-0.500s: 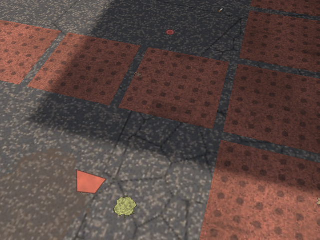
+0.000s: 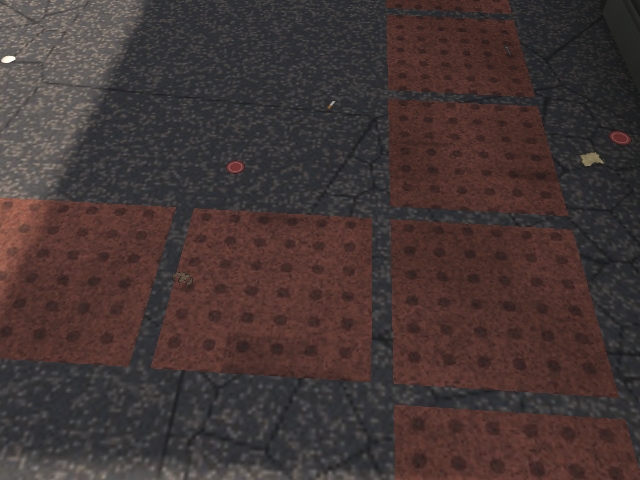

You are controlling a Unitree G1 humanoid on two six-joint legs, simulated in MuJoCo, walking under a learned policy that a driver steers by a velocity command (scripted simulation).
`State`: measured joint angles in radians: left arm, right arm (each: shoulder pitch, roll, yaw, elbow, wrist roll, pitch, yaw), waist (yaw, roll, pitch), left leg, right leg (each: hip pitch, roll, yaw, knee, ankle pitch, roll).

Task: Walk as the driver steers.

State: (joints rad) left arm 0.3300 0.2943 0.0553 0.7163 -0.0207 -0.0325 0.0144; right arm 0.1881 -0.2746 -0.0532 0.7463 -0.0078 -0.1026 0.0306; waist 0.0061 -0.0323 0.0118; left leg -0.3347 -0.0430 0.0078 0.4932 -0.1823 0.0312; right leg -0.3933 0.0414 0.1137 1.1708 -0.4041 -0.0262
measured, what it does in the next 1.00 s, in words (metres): walks ahead, turning left: right foot, then left foot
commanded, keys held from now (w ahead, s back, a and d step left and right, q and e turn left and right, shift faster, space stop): w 0.36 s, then w+q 0.18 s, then q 0.46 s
